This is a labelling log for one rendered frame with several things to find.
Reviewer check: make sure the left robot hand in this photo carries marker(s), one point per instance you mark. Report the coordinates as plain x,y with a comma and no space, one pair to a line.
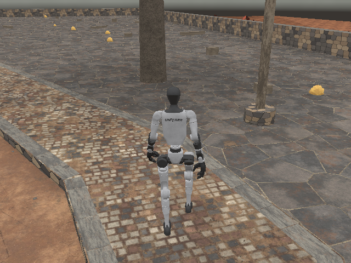
154,154

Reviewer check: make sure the robot right forearm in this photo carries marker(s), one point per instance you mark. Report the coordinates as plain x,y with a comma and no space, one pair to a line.
198,150

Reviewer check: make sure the right robot hand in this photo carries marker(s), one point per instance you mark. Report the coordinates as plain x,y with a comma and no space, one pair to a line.
203,169

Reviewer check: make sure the robot left forearm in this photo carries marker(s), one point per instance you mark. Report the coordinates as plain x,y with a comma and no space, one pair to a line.
151,144

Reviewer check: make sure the robot torso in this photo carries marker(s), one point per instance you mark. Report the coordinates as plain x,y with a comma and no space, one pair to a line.
174,132

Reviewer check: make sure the left robot upper arm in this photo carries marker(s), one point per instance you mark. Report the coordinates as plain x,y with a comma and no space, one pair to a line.
154,124

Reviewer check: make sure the right robot upper arm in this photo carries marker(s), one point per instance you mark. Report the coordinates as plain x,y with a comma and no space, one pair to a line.
193,124

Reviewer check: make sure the humanoid robot head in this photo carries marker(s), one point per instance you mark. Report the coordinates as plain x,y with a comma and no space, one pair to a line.
173,94

